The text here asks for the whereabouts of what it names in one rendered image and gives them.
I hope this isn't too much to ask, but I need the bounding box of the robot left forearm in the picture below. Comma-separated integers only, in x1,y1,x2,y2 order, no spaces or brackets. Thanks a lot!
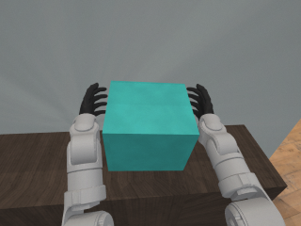
61,113,106,226

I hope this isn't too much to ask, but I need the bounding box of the left robot upper arm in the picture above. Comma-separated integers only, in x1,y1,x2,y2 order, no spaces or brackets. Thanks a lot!
64,210,115,226

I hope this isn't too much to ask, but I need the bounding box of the carton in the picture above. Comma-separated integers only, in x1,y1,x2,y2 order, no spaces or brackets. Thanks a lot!
102,80,199,171

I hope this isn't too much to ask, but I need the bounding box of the robot right hand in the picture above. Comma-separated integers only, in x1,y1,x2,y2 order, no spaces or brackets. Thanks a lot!
186,84,214,121

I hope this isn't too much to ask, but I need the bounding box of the pedestal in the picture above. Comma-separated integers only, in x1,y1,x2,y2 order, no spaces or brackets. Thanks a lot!
0,124,287,226

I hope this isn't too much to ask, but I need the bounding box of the robot right forearm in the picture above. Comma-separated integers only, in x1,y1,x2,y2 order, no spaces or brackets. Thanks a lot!
198,113,286,226

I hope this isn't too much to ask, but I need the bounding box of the robot left hand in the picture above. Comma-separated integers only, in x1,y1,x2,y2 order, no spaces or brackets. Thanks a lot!
79,83,108,117

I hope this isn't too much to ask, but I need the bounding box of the right robot upper arm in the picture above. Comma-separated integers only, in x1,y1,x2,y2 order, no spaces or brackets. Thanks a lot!
225,197,285,226

